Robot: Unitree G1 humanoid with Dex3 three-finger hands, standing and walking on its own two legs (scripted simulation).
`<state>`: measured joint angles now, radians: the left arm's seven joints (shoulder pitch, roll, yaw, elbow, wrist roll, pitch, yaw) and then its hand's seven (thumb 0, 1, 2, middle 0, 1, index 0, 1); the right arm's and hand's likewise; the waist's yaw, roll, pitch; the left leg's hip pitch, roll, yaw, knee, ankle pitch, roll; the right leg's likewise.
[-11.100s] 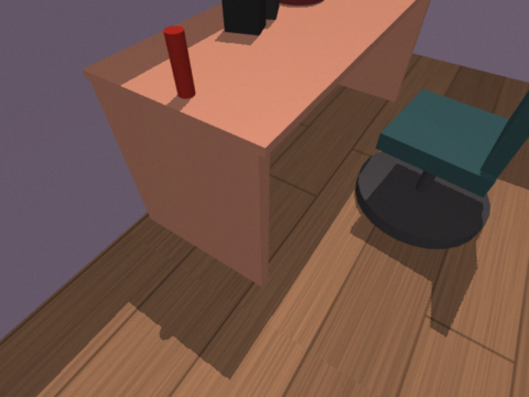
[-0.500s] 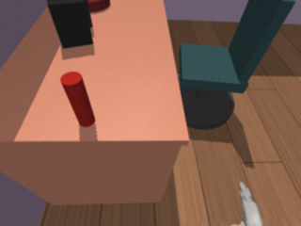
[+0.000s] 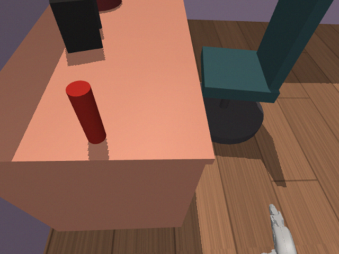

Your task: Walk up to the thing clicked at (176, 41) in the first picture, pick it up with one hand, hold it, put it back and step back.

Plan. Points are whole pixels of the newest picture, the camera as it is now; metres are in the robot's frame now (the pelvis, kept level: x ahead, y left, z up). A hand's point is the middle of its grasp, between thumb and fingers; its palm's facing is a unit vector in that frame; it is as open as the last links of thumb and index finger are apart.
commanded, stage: go down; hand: left
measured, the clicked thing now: (88, 115) +0.44 +0.20 +0.08
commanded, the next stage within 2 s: approach in 0.28 s
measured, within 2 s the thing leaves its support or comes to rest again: neither
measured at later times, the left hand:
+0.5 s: hand out of the picture +0.35 +0.39 +0.17, palm faces +0.20 -0.98 +0.00, open 17.6 cm
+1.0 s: hand (66, 127) +0.43 +0.26 +0.04, palm faces +0.08 -0.99 +0.06, open 17.7 cm
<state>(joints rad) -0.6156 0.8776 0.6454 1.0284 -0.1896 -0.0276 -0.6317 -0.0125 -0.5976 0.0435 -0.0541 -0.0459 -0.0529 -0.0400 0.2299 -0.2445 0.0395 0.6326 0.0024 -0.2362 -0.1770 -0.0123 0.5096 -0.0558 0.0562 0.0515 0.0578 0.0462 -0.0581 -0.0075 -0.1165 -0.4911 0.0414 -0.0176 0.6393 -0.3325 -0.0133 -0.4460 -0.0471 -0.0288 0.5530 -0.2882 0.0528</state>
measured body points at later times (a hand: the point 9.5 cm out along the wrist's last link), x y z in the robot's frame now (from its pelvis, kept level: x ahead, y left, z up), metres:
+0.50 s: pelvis +0.00 -0.01 +0.00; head +0.03 +0.02 +0.45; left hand +0.34 +0.44 +0.18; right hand +0.16 -0.26 -0.07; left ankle -0.02 +0.12 -0.73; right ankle -0.02 -0.16 -0.73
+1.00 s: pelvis -0.02 +0.00 -0.03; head +0.07 +0.03 +0.41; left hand +0.42 +0.31 +0.04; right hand +0.13 -0.27 -0.08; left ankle -0.02 +0.12 -0.73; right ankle -0.02 -0.16 -0.73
